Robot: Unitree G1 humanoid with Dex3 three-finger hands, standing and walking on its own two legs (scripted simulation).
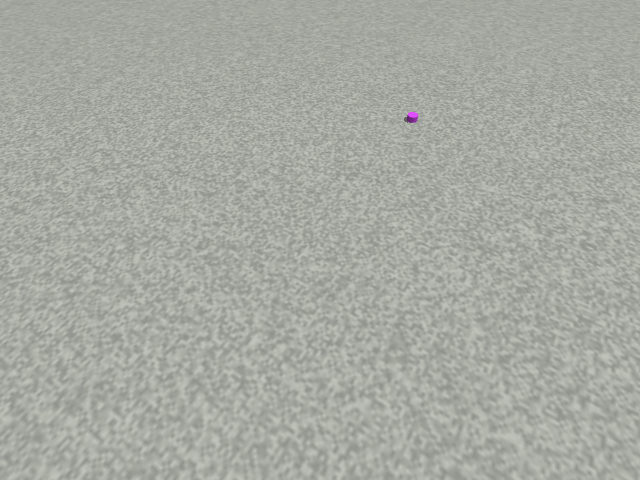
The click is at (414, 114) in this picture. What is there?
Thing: low tin
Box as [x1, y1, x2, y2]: [407, 112, 417, 122]
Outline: 409,112 407,115 407,120 410,122 416,121 417,114 414,112
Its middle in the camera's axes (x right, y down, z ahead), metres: +0.53 -0.69 +2.21
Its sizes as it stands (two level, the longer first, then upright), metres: 0.060 0.060 0.034
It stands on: the floor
